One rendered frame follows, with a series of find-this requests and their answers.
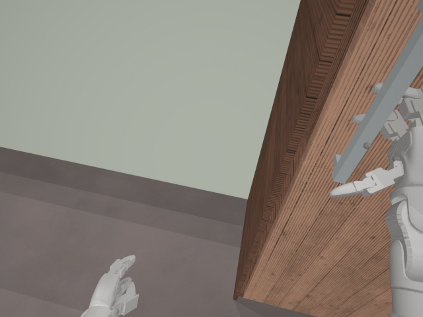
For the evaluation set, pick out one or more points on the right robot forearm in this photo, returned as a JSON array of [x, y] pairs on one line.
[[404, 220]]

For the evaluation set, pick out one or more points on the right robot hand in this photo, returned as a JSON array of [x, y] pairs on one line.
[[407, 145]]

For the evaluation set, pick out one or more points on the handle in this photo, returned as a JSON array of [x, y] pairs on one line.
[[396, 84]]

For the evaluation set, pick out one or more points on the left robot hand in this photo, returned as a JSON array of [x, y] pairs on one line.
[[109, 290]]

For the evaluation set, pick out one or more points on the wardrobe door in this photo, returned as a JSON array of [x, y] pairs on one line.
[[329, 256]]

